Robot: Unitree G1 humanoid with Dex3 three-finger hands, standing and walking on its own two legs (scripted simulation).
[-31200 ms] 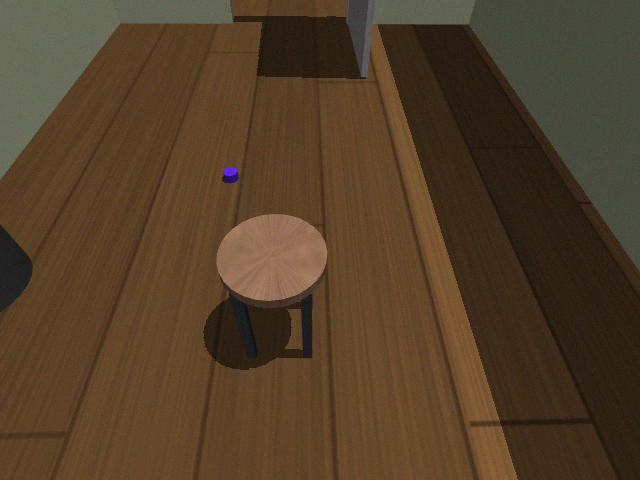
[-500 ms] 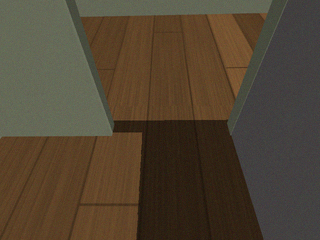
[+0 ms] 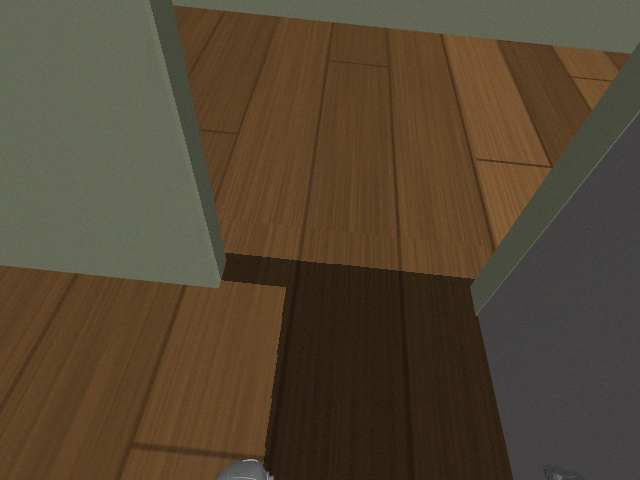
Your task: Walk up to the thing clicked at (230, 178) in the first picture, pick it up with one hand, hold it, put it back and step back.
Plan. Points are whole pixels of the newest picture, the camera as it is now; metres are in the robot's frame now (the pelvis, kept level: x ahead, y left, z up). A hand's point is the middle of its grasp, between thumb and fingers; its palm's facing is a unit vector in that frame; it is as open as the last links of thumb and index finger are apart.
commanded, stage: walk up
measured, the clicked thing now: out of the picture -1.10 +0.23 -0.73
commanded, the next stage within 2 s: none
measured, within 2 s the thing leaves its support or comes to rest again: neither
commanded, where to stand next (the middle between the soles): +0.32 +0.01 m, yaw +0 degrees
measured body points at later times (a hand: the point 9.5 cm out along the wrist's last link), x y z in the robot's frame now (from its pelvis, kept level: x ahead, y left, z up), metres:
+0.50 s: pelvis +0.20 -0.05 +0.02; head +0.22 -0.04 +0.47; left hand +0.20 +0.29 -0.07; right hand +0.38 -0.35 -0.08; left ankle +0.15 +0.06 -0.65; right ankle +0.24 -0.16 -0.72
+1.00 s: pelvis +0.35 -0.05 -0.02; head +0.40 -0.01 +0.42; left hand +0.20 +0.24 -0.12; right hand +0.67 -0.16 -0.11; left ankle +0.32 +0.10 -0.72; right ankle +0.48 -0.14 -0.72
